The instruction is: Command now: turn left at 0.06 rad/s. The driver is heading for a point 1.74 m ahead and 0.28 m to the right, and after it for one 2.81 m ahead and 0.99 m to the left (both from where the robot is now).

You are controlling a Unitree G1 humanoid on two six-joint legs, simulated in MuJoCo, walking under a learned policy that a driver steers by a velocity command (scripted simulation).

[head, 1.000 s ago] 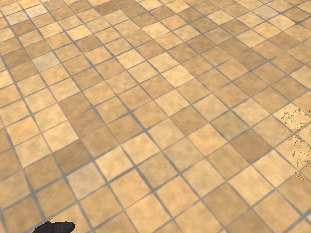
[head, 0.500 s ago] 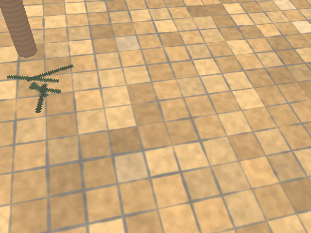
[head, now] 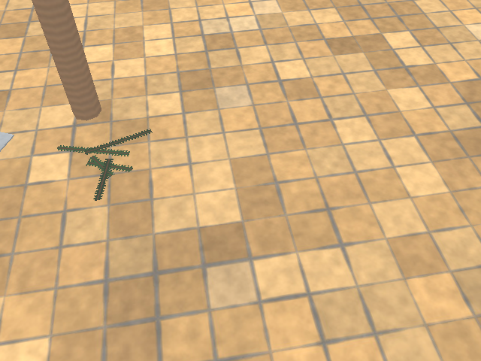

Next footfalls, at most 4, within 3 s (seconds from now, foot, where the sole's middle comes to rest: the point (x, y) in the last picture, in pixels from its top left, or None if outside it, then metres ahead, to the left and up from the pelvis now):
1.10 left None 0.12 0.14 -0.77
1.60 right None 0.49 -0.09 -0.77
2.14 left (204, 269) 0.80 0.15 -0.77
2.68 right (277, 196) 1.09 -0.10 -0.77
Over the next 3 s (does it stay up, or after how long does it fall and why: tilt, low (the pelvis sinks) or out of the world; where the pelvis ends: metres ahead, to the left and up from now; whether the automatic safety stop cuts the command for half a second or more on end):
stays up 1.10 -0.03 0.01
